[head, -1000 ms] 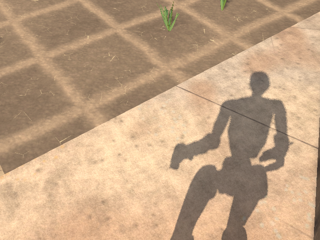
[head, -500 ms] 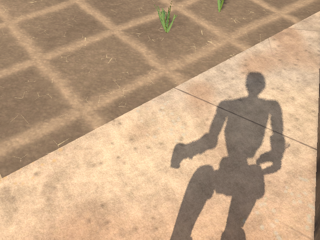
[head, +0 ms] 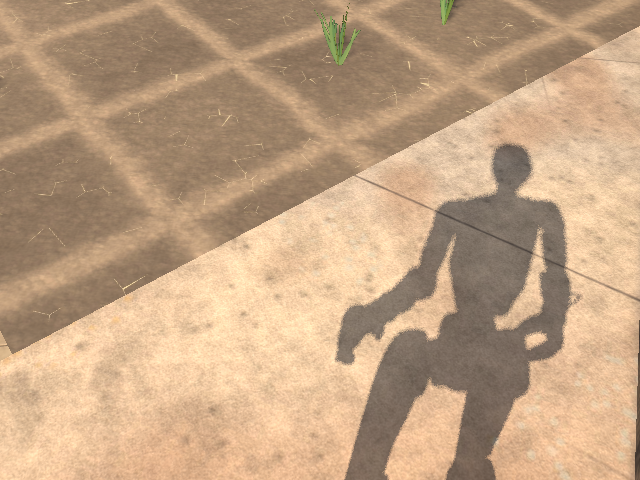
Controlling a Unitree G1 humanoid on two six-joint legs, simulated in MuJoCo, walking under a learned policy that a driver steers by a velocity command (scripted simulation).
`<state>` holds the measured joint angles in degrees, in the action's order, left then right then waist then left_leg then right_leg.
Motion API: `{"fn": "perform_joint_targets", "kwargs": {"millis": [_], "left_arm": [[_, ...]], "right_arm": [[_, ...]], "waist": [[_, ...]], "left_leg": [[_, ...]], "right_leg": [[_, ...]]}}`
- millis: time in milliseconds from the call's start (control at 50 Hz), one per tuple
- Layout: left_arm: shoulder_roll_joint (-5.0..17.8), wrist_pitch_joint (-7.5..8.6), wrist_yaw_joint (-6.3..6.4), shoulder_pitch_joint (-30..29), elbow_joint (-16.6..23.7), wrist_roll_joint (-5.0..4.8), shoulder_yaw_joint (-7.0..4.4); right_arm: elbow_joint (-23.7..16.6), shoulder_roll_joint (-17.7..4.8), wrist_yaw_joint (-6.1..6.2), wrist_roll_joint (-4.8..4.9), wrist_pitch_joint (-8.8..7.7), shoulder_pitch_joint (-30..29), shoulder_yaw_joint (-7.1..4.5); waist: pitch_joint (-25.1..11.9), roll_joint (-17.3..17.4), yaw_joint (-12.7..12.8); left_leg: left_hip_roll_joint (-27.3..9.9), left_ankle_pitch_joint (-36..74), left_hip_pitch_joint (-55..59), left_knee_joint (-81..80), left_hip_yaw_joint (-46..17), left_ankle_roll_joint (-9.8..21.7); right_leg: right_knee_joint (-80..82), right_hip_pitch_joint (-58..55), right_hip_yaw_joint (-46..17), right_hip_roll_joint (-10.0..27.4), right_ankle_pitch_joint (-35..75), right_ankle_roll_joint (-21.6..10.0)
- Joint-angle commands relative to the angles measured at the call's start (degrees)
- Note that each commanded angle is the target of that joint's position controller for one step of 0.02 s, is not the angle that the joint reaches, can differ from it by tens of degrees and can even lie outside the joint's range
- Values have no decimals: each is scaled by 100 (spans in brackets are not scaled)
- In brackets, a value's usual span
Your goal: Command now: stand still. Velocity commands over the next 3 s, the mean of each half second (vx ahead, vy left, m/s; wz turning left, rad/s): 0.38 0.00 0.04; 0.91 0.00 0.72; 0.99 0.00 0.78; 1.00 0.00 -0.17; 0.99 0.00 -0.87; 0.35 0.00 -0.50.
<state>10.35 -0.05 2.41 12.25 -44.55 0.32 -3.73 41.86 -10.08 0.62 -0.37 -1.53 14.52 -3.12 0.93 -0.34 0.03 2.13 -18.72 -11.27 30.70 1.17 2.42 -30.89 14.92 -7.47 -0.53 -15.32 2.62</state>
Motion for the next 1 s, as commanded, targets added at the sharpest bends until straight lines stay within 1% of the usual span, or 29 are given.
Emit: {"fn": "perform_joint_targets", "kwargs": {"millis": [20, 120, 140, 160, 180, 200, 220, 280, 340, 360, 400, 440, 460, 480, 500, 520, 540, 560, 580, 620, 660, 720, 820, 860, 900, 940, 960, 980, 1000], "left_arm": [[524, 77, 34, -44, 234, 0, -124], [545, 73, 61, 30, -27, -7, -123], [468, 60, 65, 186, -155, -13, -109], [578, 81, 55, 140, -169, -92, -151], [674, 163, 23, -308, 45, -168, -157], [791, 274, -12, -902, 321, -283, -157], [816, 382, -48, -1072, 391, -333, -177], [720, 612, -199, -644, 115, -222, -172], [476, 673, -288, -788, 15, -153, -71], [377, 410, -533, -1070, 176, 334, -11], [537, 224, -675, -1140, 278, 240, -40], [744, 238, -644, -829, 270, 145, -82], [860, 295, -573, -258, 111, 142, -128], [1060, 386, -459, 757, -201, 159, -215], [1629, 488, -309, 2012, -472, 280, -358], [2295, 552, -253, 2211, -394, 387, -417], [1957, 504, -230, 1227, -149, 344, -331], [1508, 505, -253, 596, -5, 251, -206], [1243, 531, -276, 312, 7, 197, -129], [1030, 591, -215, 308, -60, 145, -47], [917, 656, -227, 590, -234, 124, -14], [857, 704, -260, 879, -393, 127, 1], [820, 749, -162, 1242, -629, 171, 35], [896, 715, -117, 1336, -718, 159, 41], [1146, 661, -47, 1320, -712, 149, 21], [1511, 502, 53, 1251, -671, 179, -72], [1701, 395, 66, 1002, -571, 221, -140], [1821, 318, 15, 763, -439, 230, -185], [1741, 295, -83, 631, -403, 206, -197]], "right_arm": [[-330, -524, 25, 3, -77, 43, -138], [-219, -518, 38, 3, -66, 132, -141], [-104, -540, 58, 10, -41, 351, -163], [-26, -938, 86, 104, -3, 636, -299], [31, -1256, 104, 176, -14, 905, -375], [59, -1453, 134, 175, -105, 982, -415], [93, -1382, 156, 134, -238, 945, -378], [68, -1086, 112, 157, -394, 751, -296], [101, -1144, 62, 202, -359, 784, -313], [294, -1210, -82, -165, -335, 912, -329], [324, -1264, -185, -146, -318, 916, -360], [315, -1359, -202, -66, -303, 745, -371], [277, -1426, -185, -64, -283, 558, -380], [249, -1293, -175, -113, -291, 402, -328], [125, -847, -179, -187, -316, 148, -188], [-281, -259, -144, 41, -371, 125, -53], [-169, -599, -133, 35, -315, 367, -106], [-122, -812, -199, -3, -267, 254, -151], [-4, -830, -284, -25, -230, 405, -159], [87, -821, -413, -168, -70, 448, -171], [14, -730, -477, -137, 41, 199, -150], [-99, -718, -510, -68, 138, -333, -135], [-369, -724, -616, -110, 162, -1273, -50], [-481, -665, -650, -101, 137, -1561, 17], [-524, -681, -593, -46, 129, -1549, 51], [-336, -929, -501, -1, 146, -785, -22], [-96, -1149, -441, 22, 150, 142, -123], [199, -1465, -355, 14, 121, 1147, -286], [478, -1680, -230, 15, 91, 1754, -458]], "waist": [[-128, 38, 1], [-82, 51, 1], [-310, 191, -34], [-133, 572, -213], [339, 990, -385], [913, 1162, -540], [1130, 842, -462], [460, 373, -268], [176, 612, -309], [183, 683, -350], [289, 985, -361], [434, 859, -113], [380, 587, 226], [53, 151, 731], [-557, -1134, 1356], [-833, -2415, 1136], [-530, -1395, 624], [-250, -659, 349], [-184, -463, 131], [-49, -678, 20], [169, -556, 22], [481, -375, 40], [968, -214, 85], [1025, -185, 84], [713, -367, -70], [131, -689, -559], [-313, -838, -1025], [-753, -755, -1460], [-907, -199, -1676]], "left_leg": [[-524, 938, -259, -754, -575, 134], [-530, 987, -214, -832, -591, 157], [-503, -222, -68, -1039, -642, 240], [-766, -2095, 119, -1410, -1193, 544], [-1632, -3582, 218, -2130, -2406, 1010], [-2426, -3888, 167, -2719, -3560, 1453], [-2645, -3399, 452, -2813, -3873, 1579], [-2095, -1664, 1324, -2569, -2658, 1148], [-1424, -592, 629, -2519, -1356, 880], [-1159, -846, 251, -2568, -941, 810], [-1281, -1094, -230, -2640, -891, 814], [-1479, -1247, -693, -2494, -1157, 842], [-1422, -1172, -1001, -2073, -1141, 802], [-1107, -603, -1610, -975, -915, 716], [-347, -412, -2409, 1456, -251, 550], [330, -1297, -3723, 3423, -363, 498], [-41, -583, -3890, 4283, -825, 578], [-378, 46, -3796, 4303, -804, 537], [-608, 423, -3467, 4049, -756, 418], [-805, 724, -3319, 4097, -519, 234], [-837, 1131, -3582, 4276, -449, 186], [-785, 1624, -3959, 4042, -348, 176], [-771, 2013, -4035, 2761, 291, 417], [-649, 1886, -3670, 2051, 708, 599], [-223, 1682, -2690, 1468, 1196, 844], [179, 1139, -1781, 1369, 1358, 1030], [316, 662, -889, 1430, 1265, 1162], [421, 96, 327, 1159, 951, 1336], [361, -173, 1604, 503, 362, 1532]], "right_leg": [[290, -278, -146, 193, 1142, -154], [338, -287, -135, 205, 1131, -120], [189, -289, 116, -2, 226, -137], [-475, 380, 557, -328, -1096, -182], [-1128, 1405, 792, -241, -1428, -245], [-1991, 2386, 494, 224, -1411, -372], [-2470, 3104, 222, 517, -1181, -483], [-2327, 3410, 276, 811, -300, -588], [-1252, 2139, 788, 523, 399, -325], [-880, 1657, 1174, 291, 309, -259], [-474, 904, 1316, 247, 318, -293], [-155, 162, 1207, 252, 420, -348], [62, -524, 1175, 190, 313, -340], [172, -1809, 1092, 134, 95, -358], [808, -2905, -143, 1140, -1516, -377], [2207, -3023, -2950, 2503, -4119, -592], [2402, -2196, -3384, 2663, -4357, -757], [2137, -1687, -2458, 2413, -3473, -658], [2122, -1303, -1523, 2070, -2624, -536], [2313, -1025, -442, 1752, -1652, -426], [2402, -1002, 208, 1655, -940, -383], [2530, -1073, 1012, 1555, -130, -335], [2781, -1528, 2022, 1420, 1233, -353], [2635, -1835, 2412, 1352, 2659, -277], [2000, -2082, 2695, 1363, 5836, -212], [779, -2531, 2694, 1571, 8154, -242], [-343, -2409, 2605, 1701, 8612, -363], [-1822, -1834, 2408, 1757, 7999, -567], [-3910, -688, 2382, 1261, 5284, -557]]}}
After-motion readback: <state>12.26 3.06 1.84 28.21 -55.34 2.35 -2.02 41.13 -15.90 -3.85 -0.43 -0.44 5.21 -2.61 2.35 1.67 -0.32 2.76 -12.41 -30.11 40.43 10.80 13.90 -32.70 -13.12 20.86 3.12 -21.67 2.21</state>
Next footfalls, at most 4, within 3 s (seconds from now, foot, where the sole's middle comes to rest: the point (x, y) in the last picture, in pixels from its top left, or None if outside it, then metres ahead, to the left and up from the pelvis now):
0.50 right None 0.20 -0.19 -0.77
1.00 left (311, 465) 0.55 0.05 -0.77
1.42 right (261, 289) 1.01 0.18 -0.77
1.88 left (93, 256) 1.12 0.64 -0.77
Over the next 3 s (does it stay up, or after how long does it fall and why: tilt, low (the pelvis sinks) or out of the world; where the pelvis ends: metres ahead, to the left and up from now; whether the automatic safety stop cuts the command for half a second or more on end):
stays up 1.77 0.88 0.00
